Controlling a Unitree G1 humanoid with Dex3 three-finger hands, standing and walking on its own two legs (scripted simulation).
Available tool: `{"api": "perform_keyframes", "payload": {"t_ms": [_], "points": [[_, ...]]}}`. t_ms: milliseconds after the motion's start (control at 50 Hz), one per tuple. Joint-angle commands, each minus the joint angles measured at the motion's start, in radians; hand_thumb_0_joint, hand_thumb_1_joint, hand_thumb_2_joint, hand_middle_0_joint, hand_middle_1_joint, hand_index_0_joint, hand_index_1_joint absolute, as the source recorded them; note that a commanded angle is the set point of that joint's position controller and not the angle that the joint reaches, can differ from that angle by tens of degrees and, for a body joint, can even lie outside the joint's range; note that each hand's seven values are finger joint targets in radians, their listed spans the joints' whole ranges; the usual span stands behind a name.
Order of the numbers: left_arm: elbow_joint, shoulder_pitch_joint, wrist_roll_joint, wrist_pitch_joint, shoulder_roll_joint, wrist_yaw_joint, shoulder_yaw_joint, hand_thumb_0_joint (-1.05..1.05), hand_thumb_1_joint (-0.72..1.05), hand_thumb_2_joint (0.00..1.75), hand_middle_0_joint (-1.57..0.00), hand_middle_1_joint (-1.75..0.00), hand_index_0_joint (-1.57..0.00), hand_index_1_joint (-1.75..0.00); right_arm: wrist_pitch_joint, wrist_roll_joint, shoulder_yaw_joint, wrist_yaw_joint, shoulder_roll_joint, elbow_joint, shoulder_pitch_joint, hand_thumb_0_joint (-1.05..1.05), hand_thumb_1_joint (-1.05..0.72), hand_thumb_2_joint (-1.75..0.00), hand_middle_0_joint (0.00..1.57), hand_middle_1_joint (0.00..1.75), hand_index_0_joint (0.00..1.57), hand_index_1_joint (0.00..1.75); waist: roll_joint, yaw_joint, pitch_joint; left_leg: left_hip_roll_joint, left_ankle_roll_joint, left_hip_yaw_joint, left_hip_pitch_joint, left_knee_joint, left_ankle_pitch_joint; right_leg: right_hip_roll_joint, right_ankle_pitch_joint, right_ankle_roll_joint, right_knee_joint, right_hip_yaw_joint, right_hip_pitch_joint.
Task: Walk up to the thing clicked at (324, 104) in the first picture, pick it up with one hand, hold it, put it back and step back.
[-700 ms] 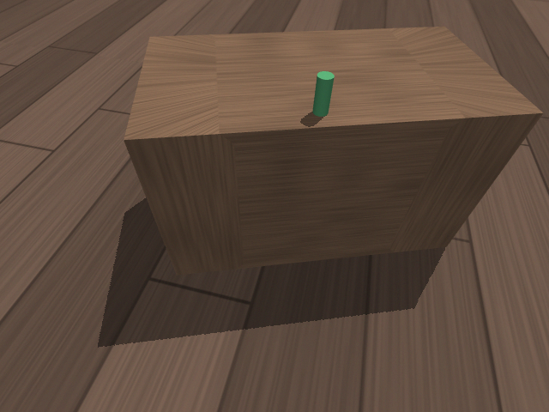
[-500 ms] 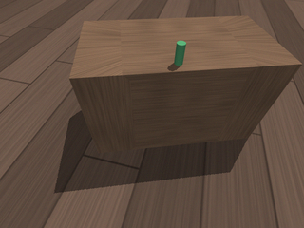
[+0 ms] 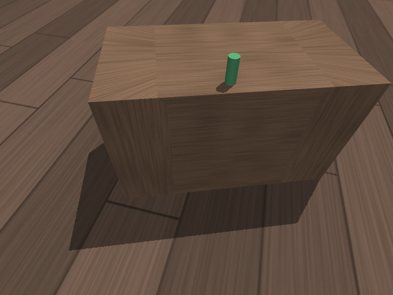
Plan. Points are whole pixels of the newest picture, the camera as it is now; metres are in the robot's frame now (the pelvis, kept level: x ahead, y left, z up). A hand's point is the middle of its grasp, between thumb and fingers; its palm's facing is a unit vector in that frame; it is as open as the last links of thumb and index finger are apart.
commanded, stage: stand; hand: right
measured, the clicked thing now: (232, 69) +0.88 -0.12 -0.03
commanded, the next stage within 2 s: walk up in 0.42 s
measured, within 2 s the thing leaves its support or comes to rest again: neither
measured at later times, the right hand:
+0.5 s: hand out of the picture +0.08 -0.26 -0.16, palm faces -0.03 +0.95 -0.32, open 7.3 cm
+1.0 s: hand (287, 238) +0.30 -0.24 -0.16, palm faces -0.16 +0.91 -0.38, open 7.3 cm
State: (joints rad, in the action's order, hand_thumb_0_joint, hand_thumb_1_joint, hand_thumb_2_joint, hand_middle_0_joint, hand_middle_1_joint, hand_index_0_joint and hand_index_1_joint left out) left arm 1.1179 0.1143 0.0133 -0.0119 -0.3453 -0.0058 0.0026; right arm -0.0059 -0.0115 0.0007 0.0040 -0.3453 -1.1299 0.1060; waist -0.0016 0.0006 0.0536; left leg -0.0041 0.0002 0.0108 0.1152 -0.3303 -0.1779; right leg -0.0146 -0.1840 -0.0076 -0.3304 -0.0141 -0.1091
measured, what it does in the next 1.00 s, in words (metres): walks ahead: left foot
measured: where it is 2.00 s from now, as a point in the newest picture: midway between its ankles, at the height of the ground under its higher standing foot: (197, 246)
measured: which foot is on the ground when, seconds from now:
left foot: down 0.00-0.62, up 0.64-0.92, down 0.94-1.00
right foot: down 0.00-0.98, up 1.00-1.00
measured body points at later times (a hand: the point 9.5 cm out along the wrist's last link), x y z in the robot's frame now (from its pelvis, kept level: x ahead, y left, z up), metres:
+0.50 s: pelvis +0.01 +0.00 +0.00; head +0.01 +0.00 +0.45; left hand +0.08 +0.30 -0.13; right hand +0.08 -0.30 -0.13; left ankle +0.00 +0.12 -0.74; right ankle -0.01 -0.12 -0.74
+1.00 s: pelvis +0.15 +0.02 -0.04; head +0.18 +0.04 +0.41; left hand +0.11 +0.34 -0.17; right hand +0.30 -0.28 -0.14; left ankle +0.26 +0.13 -0.75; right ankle +0.02 -0.12 -0.72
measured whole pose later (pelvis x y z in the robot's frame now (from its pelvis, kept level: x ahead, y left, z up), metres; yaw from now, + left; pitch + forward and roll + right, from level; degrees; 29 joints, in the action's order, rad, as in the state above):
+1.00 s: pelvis +0.15 +0.02 -0.04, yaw +6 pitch -4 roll +0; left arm 0.92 0.36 0.02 -0.03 -0.41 -0.04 -0.07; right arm -0.04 -0.04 -0.09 0.06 -0.38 -0.86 0.18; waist 0.04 0.05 0.15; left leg 0.00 0.05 -0.07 0.44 -0.67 -0.16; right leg -0.06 -0.54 0.04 -0.84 -0.05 -0.06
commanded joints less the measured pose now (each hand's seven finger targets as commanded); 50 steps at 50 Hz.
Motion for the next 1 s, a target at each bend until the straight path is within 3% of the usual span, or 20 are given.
{"api": "perform_keyframes", "payload": {"t_ms": [0, 380, 400, 440, 500, 540, 560, 580, 600, 620, 640, 680, 720, 760, 840, 880, 920, 940, 960, 980], "points": [[-0.065, -0.039, -0.004, -0.021, -0.214, 0.015, -0.038, 0.0, 0.9, 0.9, -0.2, -0.3, -0.2, -0.3, -0.028, 0.004, -0.037, -0.013, -0.212, 0.064, -0.046, 0.0, -0.9, -0.9, 0.2, 0.3, 0.2, 0.3, 0.004, 0.0, -0.09, 0.126, 0.022, 0.09, -0.021, 0.047, 0.166, -0.12, 0.147, 0.032, 0.048, 0.087, 0.018], [-0.062, -0.025, -0.002, -0.018, -0.208, 0.015, -0.04, 0.0, 0.9, 0.9, -0.2, -0.3, -0.2, -0.3, -0.028, 0.004, -0.034, -0.016, -0.216, 0.062, -0.031, 0.0, -0.9, -0.9, 0.2, 0.3, 0.2, 0.3, -0.002, 0.002, -0.077, 0.13, 0.023, 0.087, -0.022, 0.053, 0.154, -0.121, 0.143, 0.029, 0.056, 0.09, 0.02], [-0.108, 0.019, 0.01, -0.027, -0.279, -0.01, -0.104, 0.0, 0.9, 0.9, -0.2, -0.3, -0.2, -0.3, -0.034, -0.011, -0.086, 0.009, -0.268, 0.104, 0.051, 0.0, -0.9, -0.9, 0.2, 0.3, 0.2, 0.3, 0.016, 0.008, -0.134, 0.084, 0.096, 0.124, -0.004, 0.005, -0.358, -0.046, -0.334, 0.062, -0.044, 0.035, 0.034], [-0.124, -0.015, 0.025, -0.025, -0.259, -0.024, -0.113, 0.0, 0.9, 0.9, -0.2, -0.3, -0.2, -0.3, -0.029, -0.022, -0.098, 0.022, -0.281, 0.109, 0.061, 0.0, -0.9, -0.9, 0.2, 0.3, 0.2, 0.3, -0.044, 0.004, 0.033, 0.127, 0.122, 0.222, 0.142, 0.06, -0.604, -0.039, -0.506, 0.074, -0.123, 0.051, -0.142], [-0.167, 0.001, 0.024, -0.03, -0.211, -0.037, -0.116, 0.0, 0.9, 0.9, -0.2, -0.3, -0.2, -0.3, -0.035, -0.026, -0.116, 0.027, -0.289, 0.157, 0.044, 0.0, -0.9, -0.9, 0.2, 0.3, 0.2, 0.3, -0.118, 0.019, 0.112, 0.239, 0.181, 0.358, 0.124, 0.114, -0.495, -0.009, -0.244, 0.06, -0.289, -0.014, -0.25], [-0.158, 0.098, 0.02, -0.042, -0.212, -0.034, -0.123, 0.0, 0.9, 0.9, -0.2, -0.3, -0.2, -0.3, -0.042, -0.022, -0.129, 0.028, -0.296, 0.196, 0.013, 0.0, -0.9, -0.9, 0.2, 0.3, 0.2, 0.3, -0.1, 0.058, 0.02, 0.224, 0.191, 0.311, 0.072, 0.024, -0.341, -0.026, -0.167, 0.069, -0.142, -0.01, -0.137], [-0.137, 0.179, 0.023, -0.05, -0.225, -0.028, -0.134, 0.0, 0.9, 0.9, -0.2, -0.3, -0.2, -0.3, -0.039, -0.016, -0.122, 0.032, -0.262, 0.218, -0.014, 0.0, -0.9, -0.9, 0.2, 0.3, 0.2, 0.3, -0.055, 0.101, -0.047, 0.166, 0.156, 0.238, 0.15, -0.086, -0.314, -0.025, -0.191, 0.082, -0.053, 0.019, 0.03], [-0.109, 0.293, 0.031, -0.054, -0.265, -0.022, -0.155, 0.0, 0.9, 0.9, -0.2, -0.3, -0.2, -0.3, -0.035, -0.016, -0.109, 0.035, -0.21, 0.256, -0.065, 0.0, -0.9, -0.9, 0.2, 0.3, 0.2, 0.3, 0.073, 0.157, -0.079, 0.051, 0.096, 0.111, 0.37, -0.287, -0.328, -0.094, -0.313, 0.109, 0.079, 0.176, 0.26], [-0.123, 0.329, 0.046, -0.061, -0.361, -0.019, -0.18, 0.0, 0.9, 0.9, -0.2, -0.3, -0.2, -0.3, -0.028, -0.015, -0.1, 0.032, -0.174, 0.289, -0.093, 0.0, -0.9, -0.9, 0.2, 0.3, 0.2, 0.3, 0.215, 0.178, -0.003, -0.096, 0.051, 0.027, 0.671, -0.552, -0.381, -0.297, -0.547, 0.156, 0.22, 0.511, 0.351], [-0.175, 0.227, 0.045, -0.063, -0.39, -0.016, -0.183, 0.0, 0.9, 0.9, -0.2, -0.3, -0.2, -0.3, -0.027, -0.023, -0.109, 0.021, -0.22, 0.285, -0.076, 0.0, -0.9, -0.9, 0.2, 0.3, 0.2, 0.3, 0.092, 0.143, 0.067, -0.014, 0.036, 0.111, 0.684, -0.632, -0.34, -0.419, -0.601, 0.212, 0.264, 0.591, 0.233], [-0.209, 0.151, 0.037, -0.065, -0.376, -0.017, -0.176, 0.0, 0.9, 0.9, -0.2, -0.3, -0.2, -0.3, -0.036, -0.019, -0.117, 0.021, -0.256, 0.27, -0.026, 0.0, -0.9, -0.9, 0.2, 0.3, 0.2, 0.3, 0.048, 0.096, 0.129, 0.045, 0.031, 0.115, 0.645, -0.619, -0.288, -0.441, -0.531, 0.253, 0.252, 0.58, 0.144], [-0.236, 0.122, 0.021, -0.079, -0.297, -0.015, -0.149, 0.0, 0.9, 0.9, -0.2, -0.3, -0.2, -0.3, -0.048, -0.011, -0.114, 0.033, -0.249, 0.246, 0.034, 0.0, -0.9, -0.9, 0.2, 0.3, 0.2, 0.3, 0.028, 0.041, 0.15, 0.076, 0.024, 0.115, 0.604, -0.61, -0.23, -0.333, -0.119, 0.238, 0.199, 0.342, 0.17], [-0.23, 0.156, 0.01, -0.082, -0.274, -0.012, -0.141, 0.0, 0.9, 0.9, -0.2, -0.3, -0.2, -0.3, -0.046, -0.014, -0.106, 0.045, -0.211, 0.251, 0.068, 0.0, -0.9, -0.9, 0.2, 0.3, 0.2, 0.3, 0.085, 0.033, 0.086, 0.056, 0.019, 0.073, 0.545, -0.534, -0.178, -0.24, 0.273, 0.19, 0.095, 0.142, 0.228], [-0.245, 0.186, 0.01, -0.08, -0.276, -0.012, -0.137, 0.0, 0.9, 0.9, -0.2, -0.3, -0.2, -0.3, -0.044, -0.014, -0.104, 0.056, -0.198, 0.287, 0.039, 0.0, -0.9, -0.9, 0.2, 0.3, 0.2, 0.3, 0.107, 0.052, 0.062, 0.056, 0.013, 0.02, 0.461, -0.443, -0.128, -0.216, 0.361, 0.186, 0.05, 0.059, 0.184], [-0.287, 0.181, 0.012, -0.068, -0.302, -0.018, -0.138, 0.0, 0.9, 0.9, -0.2, -0.3, -0.2, -0.3, -0.043, -0.002, -0.121, 0.069, -0.198, 0.324, 0.026, 0.0, -0.9, -0.9, 0.2, 0.3, 0.2, 0.3, 0.155, 0.052, 0.027, 0.035, 0.03, -0.07, 0.272, -0.267, 0.023, -0.192, 0.313, 0.165, 0.004, -0.013, 0.074], [-0.305, 0.179, 0.003, -0.062, -0.313, -0.021, -0.133, 0.0, 0.9, 0.9, -0.2, -0.3, -0.2, -0.3, -0.044, -0.008, -0.136, 0.06, -0.207, 0.301, 0.13, 0.0, -0.9, -0.9, 0.2, 0.3, 0.2, 0.3, 0.116, -0.015, -0.024, 0.01, 0.045, -0.106, 0.05, -0.215, 0.094, -0.196, 0.3, 0.159, -0.125, -0.039, -0.044], [-0.306, 0.26, 0.002, -0.053, -0.237, -0.021, -0.109, 0.0, 0.9, 0.9, -0.2, -0.3, -0.2, -0.3, -0.052, -0.026, -0.18, 0.045, -0.286, 0.259, 0.335, 0.0, -0.9, -0.9, 0.2, 0.3, 0.2, 0.3, -0.085, -0.101, -0.152, 0.03, 0.112, -0.024, -0.286, -0.229, -0.025, -0.111, 0.194, 0.108, -0.513, -0.095, -0.254], [-0.303, 0.335, -0.008, -0.048, -0.172, -0.021, -0.096, 0.0, 0.9, 0.9, -0.2, -0.3, -0.2, -0.3, -0.055, -0.04, -0.199, 0.033, -0.348, 0.266, 0.397, 0.0, -0.9, -0.9, 0.2, 0.3, 0.2, 0.3, -0.278, -0.11, -0.199, 0.211, 0.18, 0.289, -0.381, -0.135, -0.226, 0.018, -0.204, 0.065, -0.765, -0.084, -0.428], [-0.315, 0.348, -0.009, -0.041, -0.227, -0.017, -0.108, 0.0, 0.9, 0.9, -0.2, -0.3, -0.2, -0.3, -0.061, -0.019, -0.197, 0.025, -0.403, 0.303, 0.359, 0.0, -0.9, -0.9, 0.2, 0.3, 0.2, 0.3, -0.213, -0.095, -0.231, 0.387, 0.263, 0.713, -0.311, 0.062, -0.507, 0.073, -0.408, 0.08, -0.874, 0.053, -0.465], [-0.313, 0.322, -0.006, -0.033, -0.317, -0.013, -0.119, 0.0, 0.9, 0.9, -0.2, -0.3, -0.2, -0.3, -0.06, 0.015, -0.205, 0.026, -0.417, 0.324, 0.288, 0.0, -0.9, -0.9, 0.2, 0.3, 0.2, 0.3, -0.146, -0.083, -0.184, 0.423, 0.292, 0.73, -0.184, 0.141, -0.599, -0.005, -0.376, 0.096, -0.914, 0.118, -0.425]]}}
